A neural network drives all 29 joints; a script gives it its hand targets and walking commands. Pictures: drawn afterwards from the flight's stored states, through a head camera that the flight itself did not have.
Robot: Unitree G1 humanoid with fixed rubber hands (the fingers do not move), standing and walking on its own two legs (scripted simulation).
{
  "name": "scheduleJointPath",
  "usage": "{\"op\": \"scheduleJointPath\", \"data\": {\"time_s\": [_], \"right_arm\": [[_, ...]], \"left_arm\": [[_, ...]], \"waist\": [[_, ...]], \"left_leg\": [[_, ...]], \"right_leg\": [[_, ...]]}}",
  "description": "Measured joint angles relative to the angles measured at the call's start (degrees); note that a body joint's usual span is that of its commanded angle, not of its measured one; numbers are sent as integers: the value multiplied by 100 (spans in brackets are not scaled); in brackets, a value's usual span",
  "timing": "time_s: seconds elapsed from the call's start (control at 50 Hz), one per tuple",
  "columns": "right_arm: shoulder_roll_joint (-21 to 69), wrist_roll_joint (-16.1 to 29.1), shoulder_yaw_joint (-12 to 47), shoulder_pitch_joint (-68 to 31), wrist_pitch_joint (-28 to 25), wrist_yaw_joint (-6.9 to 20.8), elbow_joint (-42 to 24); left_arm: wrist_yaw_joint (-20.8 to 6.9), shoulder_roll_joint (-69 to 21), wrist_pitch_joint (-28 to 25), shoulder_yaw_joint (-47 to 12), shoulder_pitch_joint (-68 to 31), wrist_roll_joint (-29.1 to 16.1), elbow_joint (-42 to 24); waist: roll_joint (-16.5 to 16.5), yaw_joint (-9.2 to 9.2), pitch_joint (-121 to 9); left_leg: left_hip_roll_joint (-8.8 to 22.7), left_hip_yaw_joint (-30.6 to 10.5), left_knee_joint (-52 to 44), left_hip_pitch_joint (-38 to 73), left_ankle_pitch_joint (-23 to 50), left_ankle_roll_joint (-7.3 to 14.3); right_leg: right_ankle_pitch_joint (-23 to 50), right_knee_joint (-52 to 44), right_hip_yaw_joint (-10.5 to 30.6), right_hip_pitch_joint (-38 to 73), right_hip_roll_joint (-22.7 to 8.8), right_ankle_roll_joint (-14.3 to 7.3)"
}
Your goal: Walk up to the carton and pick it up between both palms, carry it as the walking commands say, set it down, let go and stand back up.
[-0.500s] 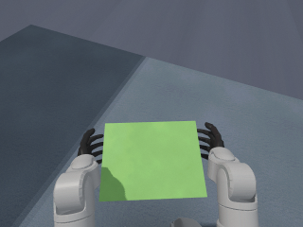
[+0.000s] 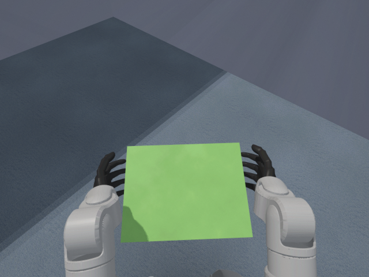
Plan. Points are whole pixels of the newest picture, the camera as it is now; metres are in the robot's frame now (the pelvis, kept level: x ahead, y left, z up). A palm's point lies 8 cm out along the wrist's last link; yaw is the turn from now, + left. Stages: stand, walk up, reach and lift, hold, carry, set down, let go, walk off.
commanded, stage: carry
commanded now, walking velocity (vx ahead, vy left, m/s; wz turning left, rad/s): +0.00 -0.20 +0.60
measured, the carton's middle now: (184, 195) +0.28 +0.00 +0.00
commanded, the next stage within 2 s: none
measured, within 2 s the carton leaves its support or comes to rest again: neither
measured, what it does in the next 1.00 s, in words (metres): steps to the right, turning left: right foot, then left foot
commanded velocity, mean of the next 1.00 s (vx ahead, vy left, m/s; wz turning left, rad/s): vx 0.00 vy -0.15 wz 0.46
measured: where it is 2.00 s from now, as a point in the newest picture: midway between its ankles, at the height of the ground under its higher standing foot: outside the picture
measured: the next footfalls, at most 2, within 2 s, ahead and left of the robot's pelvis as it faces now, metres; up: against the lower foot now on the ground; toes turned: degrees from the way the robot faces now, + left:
right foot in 0.26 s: +0.03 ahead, -0.20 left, +0.00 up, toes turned +7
left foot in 0.52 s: -0.04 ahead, -0.03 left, +0.00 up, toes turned +24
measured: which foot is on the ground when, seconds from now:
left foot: down 0.00-0.28, up 0.30-0.50, down 0.52-0.86, up 0.88-1.00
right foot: up 0.00-0.24, down 0.26-0.54, up 0.56-0.82, down 0.84-1.00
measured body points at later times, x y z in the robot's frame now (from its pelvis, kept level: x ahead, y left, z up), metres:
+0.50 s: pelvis -0.05 -0.11 +0.00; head -0.02 -0.12 +0.45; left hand +0.17 +0.11 +0.08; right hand +0.26 -0.19 +0.08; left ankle -0.07 -0.04 -0.71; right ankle -0.01 -0.21 -0.72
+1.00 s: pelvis -0.06 -0.24 +0.01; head -0.01 -0.25 +0.45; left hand +0.09 +0.03 +0.08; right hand +0.26 -0.23 +0.06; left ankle -0.11 -0.13 -0.68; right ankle +0.02 -0.33 -0.72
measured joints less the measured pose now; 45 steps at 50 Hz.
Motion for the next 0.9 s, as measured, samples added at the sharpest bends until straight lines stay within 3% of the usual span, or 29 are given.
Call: {"op": "scheduleJointPath", "data": {"time_s": [0.06, 0.12, 0.2, 0.26, 0.3, 0.34, 0.36, 0.42, 0.5, 0.54, 0.6, 0.7, 0.78, 0.84, 0.86, 0.9], "right_arm": [[4, -81, -7, -11, -8, 92, 250], [1, -88, -5, 28, -9, 123, 223], [4, -135, 29, 0, -78, 95, -16], [5, -188, 38, -21, -77, 23, -179], [-3, -203, -54, 5, -44, 12, -201], [-14, -179, -124, 139, 45, 19, -257], [-16, -161, -150, 189, 91, 14, -277], [-17, -62, -151, 217, 188, -64, -307], [-12, 35, -73, 104, 168, -192, -329], [1, 26, -46, -3, 88, -166, -158], [17, -52, -51, -151, 60, -13, 210], [14, -92, -46, -93, -8, 125, 325], [14, -118, -5, -93, -114, 98, 77], [17, -154, -12, -104, -138, 45, -97], [13, -165, -50, -118, -127, 29, -126], [2, -163, -101, -48, -75, 9, -126]], "left_arm": [[53, 4, 66, -18, 52, 18, 97], [133, 7, 117, -62, 89, -23, 5], [205, 1, 79, -70, -20, -108, -209], [162, -8, 3, -65, -136, -132, -200], [120, -13, -80, -161, -120, -118, -43], [80, -9, -20, -267, -71, -89, 46], [62, -6, 11, -302, -44, -82, 81], [33, -2, 69, -314, 27, -59, 76], [37, -6, 81, -228, -40, -5, -38], [30, -7, 79, -104, -144, 23, 9], [9, -11, 80, 63, -150, 34, 181], [137, -2, 148, 26, -60, -24, 84], [296, -7, 119, -26, -129, -142, -211], [269, -15, 31, -39, -226, -167, -236], [213, -20, -41, -62, -231, -156, -158], [126, -19, -90, -115, -179, -138, 2]], "waist": [[55, 104, 39], [133, 221, 121], [259, 313, 225], [362, 344, 207], [623, 323, 219], [575, 240, 172], [547, 185, 174], [517, 30, 154], [432, -69, 19], [168, -77, -36], [47, 38, -24], [75, 238, 194], [148, 332, 330], [272, 359, 306], [457, 369, 327], [579, 324, 309]], "left_leg": [[40, -257, -183, -12, 131, -56], [50, -481, -415, -32, 381, -161], [70, -794, -526, -227, 628, -359], [66, -1067, -447, -435, 721, -557], [145, -1233, -20, -606, 119, -557], [106, -814, 832, -839, -910, -569], [107, -607, 1179, -873, -1083, -578], [163, -193, 1436, -686, -992, -580], [200, 57, 608, -68, -743, -479], [68, 55, 173, 60, -329, -216], [46, -101, 162, -78, -180, -31], [25, -490, -223, -92, 228, -190], [21, -795, -322, -298, 466, -390], [27, -1067, -215, -534, 539, -590], [114, -1202, -116, -590, 512, -610], [112, -1113, 467, -756, -522, -623]], "right_leg": [[-89, 839, 460, -295, 166, 152], [137, 860, 758, -363, 116, 249], [219, 79, 946, -135, 70, 299], [631, -1208, 839, 420, 116, 254], [1008, -1290, 623, 467, 249, 137], [901, -1156, 487, 441, 124, 36], [852, -1133, 410, 475, 64, 1], [792, -1092, 168, 536, 3, -74], [611, -745, -200, 349, 31, -178], [465, -452, -300, 187, -112, -197], [-206, 435, 166, -209, 64, 61], [72, 1039, 762, -499, 73, 234], [196, 354, 1005, -334, 5, 283], [482, -781, 964, 157, 47, 257], [744, -953, 843, 232, 157, 227], [810, -922, 711, 237, 184, 129]]}}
